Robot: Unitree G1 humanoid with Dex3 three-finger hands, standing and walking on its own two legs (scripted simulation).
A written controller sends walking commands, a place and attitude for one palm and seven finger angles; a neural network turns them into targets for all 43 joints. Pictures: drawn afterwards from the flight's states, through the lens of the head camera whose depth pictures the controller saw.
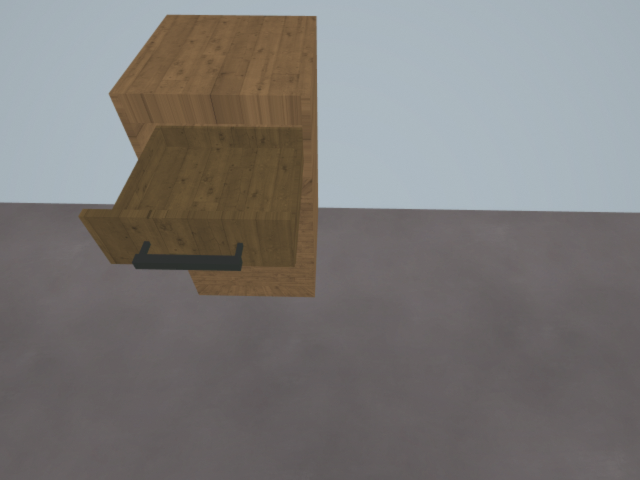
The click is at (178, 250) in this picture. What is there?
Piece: drawer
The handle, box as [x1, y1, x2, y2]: [132, 241, 242, 270]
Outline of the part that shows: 132,261 135,268 240,270 242,262 240,257 242,243 237,243 236,252 234,256 147,254 146,253 150,244 148,241 144,241 139,253 135,254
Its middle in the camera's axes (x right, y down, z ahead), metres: -0.25 +0.03 +0.74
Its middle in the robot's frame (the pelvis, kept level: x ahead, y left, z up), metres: +0.51 +0.28 -0.11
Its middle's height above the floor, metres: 0.67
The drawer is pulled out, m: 0.30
